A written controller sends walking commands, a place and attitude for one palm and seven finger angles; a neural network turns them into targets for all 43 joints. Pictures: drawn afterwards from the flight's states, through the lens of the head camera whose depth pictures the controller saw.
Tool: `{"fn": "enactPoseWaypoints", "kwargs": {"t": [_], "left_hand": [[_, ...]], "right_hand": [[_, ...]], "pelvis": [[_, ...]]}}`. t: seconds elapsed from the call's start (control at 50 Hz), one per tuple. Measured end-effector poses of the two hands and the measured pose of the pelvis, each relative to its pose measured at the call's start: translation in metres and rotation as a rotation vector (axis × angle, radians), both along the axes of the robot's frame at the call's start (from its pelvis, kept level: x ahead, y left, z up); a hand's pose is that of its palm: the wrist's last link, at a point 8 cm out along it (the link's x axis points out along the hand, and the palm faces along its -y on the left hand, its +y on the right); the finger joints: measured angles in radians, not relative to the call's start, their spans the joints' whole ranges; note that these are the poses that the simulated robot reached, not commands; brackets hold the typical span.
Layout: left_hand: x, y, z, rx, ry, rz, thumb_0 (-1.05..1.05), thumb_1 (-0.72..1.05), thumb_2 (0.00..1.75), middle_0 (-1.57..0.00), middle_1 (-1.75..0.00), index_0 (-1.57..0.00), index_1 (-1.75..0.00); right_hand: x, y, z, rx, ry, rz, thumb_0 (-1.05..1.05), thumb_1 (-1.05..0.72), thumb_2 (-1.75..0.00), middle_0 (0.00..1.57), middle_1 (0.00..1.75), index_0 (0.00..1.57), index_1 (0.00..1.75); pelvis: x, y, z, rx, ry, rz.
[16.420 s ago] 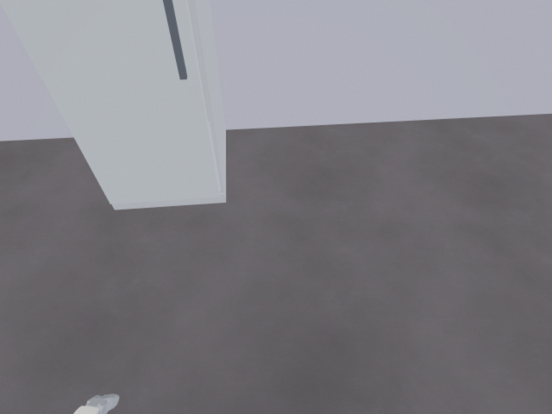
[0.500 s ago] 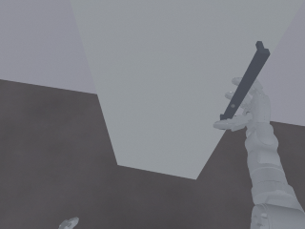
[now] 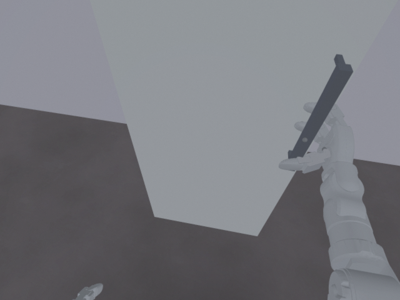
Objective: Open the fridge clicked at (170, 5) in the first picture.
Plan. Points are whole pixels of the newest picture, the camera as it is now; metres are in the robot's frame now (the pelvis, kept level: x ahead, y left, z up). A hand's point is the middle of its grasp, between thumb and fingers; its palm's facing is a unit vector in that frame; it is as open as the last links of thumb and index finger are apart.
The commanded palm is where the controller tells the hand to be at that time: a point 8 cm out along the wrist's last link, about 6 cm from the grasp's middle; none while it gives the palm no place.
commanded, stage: slide the fingers in behind the handle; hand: right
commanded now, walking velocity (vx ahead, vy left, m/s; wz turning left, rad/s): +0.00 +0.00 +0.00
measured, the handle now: (310, 122) +0.48 -0.18 +0.11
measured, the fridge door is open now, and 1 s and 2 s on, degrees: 0 0 1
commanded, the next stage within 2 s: grip the handle and tug to test in 0.04 s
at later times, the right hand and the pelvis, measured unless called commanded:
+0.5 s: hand (304, 140) +0.42 -0.16 +0.11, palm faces +0.08 +1.00 +0.01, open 11.3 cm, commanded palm +0.38 -0.21 +0.12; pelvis +0.00 +0.00 +0.00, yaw +1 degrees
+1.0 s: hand (303, 138) +0.42 -0.16 +0.11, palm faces +0.07 +1.00 +0.01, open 6.0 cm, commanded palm +0.39 -0.21 +0.12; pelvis +0.01 +0.00 +0.00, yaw +0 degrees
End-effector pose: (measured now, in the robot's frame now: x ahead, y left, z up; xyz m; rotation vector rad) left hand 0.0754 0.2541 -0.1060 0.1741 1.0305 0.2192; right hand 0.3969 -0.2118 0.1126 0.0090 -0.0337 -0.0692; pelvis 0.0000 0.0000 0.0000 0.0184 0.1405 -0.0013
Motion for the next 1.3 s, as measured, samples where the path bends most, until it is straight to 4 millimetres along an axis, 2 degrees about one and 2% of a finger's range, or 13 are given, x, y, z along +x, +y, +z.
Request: {"fn": "enactPoseWaypoints", "kwargs": {"t": [0.2,0.32,0.48,0.82,1.06,1.3], "left_hand": [[0.008,-0.006,0.002,-0.004,-0.027,-0.008,0.01,0.90,0.89,-0.20,-0.30,-0.21,-0.30],[0.010,-0.007,0.003,-0.008,-0.036,-0.011,0.01,0.90,0.89,-0.20,-0.30,-0.21,-0.30],[0.009,-0.006,0.004,-0.011,-0.040,0.002,0.01,0.90,0.89,-0.20,-0.30,-0.21,-0.30],[0.018,-0.002,0.004,-0.002,-0.022,-0.003,0.01,0.90,0.89,-0.20,-0.30,-0.20,-0.30],[0.023,-0.002,0.004,-0.002,-0.022,-0.017,0.01,0.90,0.89,-0.20,-0.30,-0.21,-0.30],[0.013,0.000,0.003,-0.009,-0.017,0.000,0.01,0.90,0.89,-0.20,-0.30,-0.21,-0.30]], "right_hand": [[-0.003,0.000,0.000,-0.002,0.006,-0.002,-0.02,0.50,-0.30,0.30,1.20,0.29,1.19],[-0.003,0.001,0.000,-0.001,0.006,-0.009,-0.02,0.39,-0.34,0.31,1.22,0.28,1.19],[-0.003,0.001,0.000,-0.001,0.006,-0.010,-0.01,0.09,-0.47,0.31,1.25,0.28,1.22],[0.001,0.000,0.000,0.001,0.009,-0.013,0.00,-0.67,-0.80,0.37,1.33,0.35,1.33],[0.002,0.002,0.001,0.003,0.014,-0.003,0.00,-0.68,-0.83,0.36,1.36,0.34,1.36],[0.001,0.003,0.000,0.003,0.013,-0.015,0.00,-0.71,-0.82,0.35,1.37,0.33,1.36]], "pelvis": [[0.000,-0.003,0.000,0.001,-0.006,0.001],[0.001,-0.004,0.001,0.001,-0.008,0.002],[0.004,-0.004,0.002,-0.001,-0.009,0.011],[0.012,-0.002,0.003,-0.004,-0.003,0.007],[0.010,0.001,0.002,-0.004,-0.003,-0.002],[0.007,0.002,0.002,-0.004,-0.003,0.005]]}}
